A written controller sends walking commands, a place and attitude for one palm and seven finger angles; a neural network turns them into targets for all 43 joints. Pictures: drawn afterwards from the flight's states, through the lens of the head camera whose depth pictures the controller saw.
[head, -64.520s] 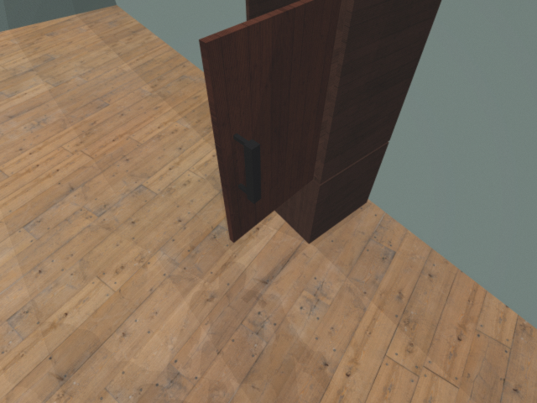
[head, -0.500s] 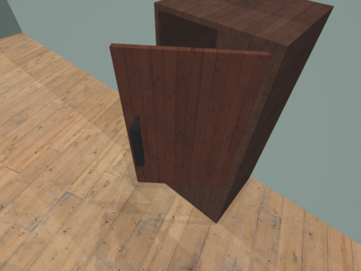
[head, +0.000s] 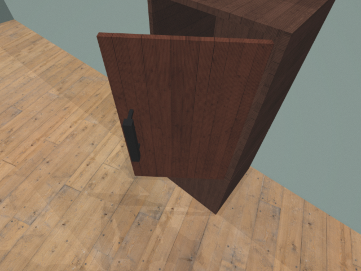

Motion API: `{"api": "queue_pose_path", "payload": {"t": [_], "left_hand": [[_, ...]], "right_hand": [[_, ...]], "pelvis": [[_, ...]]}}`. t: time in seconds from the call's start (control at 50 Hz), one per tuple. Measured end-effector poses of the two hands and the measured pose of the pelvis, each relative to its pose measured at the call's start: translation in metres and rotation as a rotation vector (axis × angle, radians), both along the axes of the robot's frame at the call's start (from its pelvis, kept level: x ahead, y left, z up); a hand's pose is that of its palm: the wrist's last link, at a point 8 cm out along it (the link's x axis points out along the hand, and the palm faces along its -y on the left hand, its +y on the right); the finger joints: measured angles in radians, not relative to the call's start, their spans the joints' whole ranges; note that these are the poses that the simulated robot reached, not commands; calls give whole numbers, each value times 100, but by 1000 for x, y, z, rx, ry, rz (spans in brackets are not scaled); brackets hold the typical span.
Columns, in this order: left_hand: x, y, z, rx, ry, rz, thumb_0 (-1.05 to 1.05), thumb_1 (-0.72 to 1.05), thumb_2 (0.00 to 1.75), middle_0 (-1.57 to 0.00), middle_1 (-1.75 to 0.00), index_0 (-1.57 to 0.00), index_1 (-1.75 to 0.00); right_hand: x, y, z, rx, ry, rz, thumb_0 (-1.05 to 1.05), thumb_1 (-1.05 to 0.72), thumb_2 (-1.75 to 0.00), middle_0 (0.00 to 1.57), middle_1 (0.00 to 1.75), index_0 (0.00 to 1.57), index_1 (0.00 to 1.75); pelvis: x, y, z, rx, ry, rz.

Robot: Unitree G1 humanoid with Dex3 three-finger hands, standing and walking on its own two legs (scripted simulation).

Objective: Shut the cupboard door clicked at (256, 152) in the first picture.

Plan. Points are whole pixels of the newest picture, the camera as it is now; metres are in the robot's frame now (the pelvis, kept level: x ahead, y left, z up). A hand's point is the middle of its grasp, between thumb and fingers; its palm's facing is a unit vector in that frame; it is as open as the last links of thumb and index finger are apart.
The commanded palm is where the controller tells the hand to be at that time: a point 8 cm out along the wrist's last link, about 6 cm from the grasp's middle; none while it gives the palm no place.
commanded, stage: come to a stop and stand still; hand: left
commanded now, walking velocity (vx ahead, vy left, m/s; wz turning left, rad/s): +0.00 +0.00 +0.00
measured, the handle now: (133, 136) +0.48 +0.17 -0.04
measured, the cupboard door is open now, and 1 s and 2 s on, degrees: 37 37 37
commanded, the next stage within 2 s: look again from close up in 0.48 s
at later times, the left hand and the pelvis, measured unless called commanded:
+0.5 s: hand out of the picture +0.00 +0.24 -0.17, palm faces -0.02 -0.96 -0.26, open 7.3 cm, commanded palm none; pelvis -0.02 +0.03 +0.00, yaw +0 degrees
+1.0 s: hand out of the picture +0.07 +0.22 -0.16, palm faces -0.04 -0.96 -0.27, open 7.3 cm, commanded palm none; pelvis +0.01 +0.01 +0.01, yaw +0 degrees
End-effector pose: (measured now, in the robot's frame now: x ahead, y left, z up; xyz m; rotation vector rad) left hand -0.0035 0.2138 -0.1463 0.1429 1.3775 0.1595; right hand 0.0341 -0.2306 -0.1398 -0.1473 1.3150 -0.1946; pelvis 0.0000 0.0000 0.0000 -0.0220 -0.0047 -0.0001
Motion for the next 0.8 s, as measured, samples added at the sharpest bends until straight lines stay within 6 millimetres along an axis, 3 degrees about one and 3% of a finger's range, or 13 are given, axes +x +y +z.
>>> {"api": "queue_pose_path", "payload": {"t": [0.18,0.32,0.56,0.8], "left_hand": [[25,48,9,55,-137,-44,0,92,90,-20,-30,-20,-30],[20,67,16,77,-127,-63,0,91,90,-20,-30,-20,-30],[2,68,13,68,-16,-60,0,91,90,-20,-30,-20,-30],[34,56,11,57,-48,-82,0,91,90,-20,-30,-20,-30]], "right_hand": [[4,24,2,17,-114,61,0,-92,-90,20,29,20,29],[-6,29,3,22,-85,79,0,-92,-90,20,30,20,30],[-11,2,9,-35,-16,79,1,-91,-90,20,30,20,30],[23,-17,16,-66,-52,89,1,-91,-90,20,30,20,29]], "pelvis": [[-17,21,-3,9,-13,12],[-23,29,-1,20,2,7],[-15,26,3,25,11,2],[-2,14,4,27,9,-4]]}}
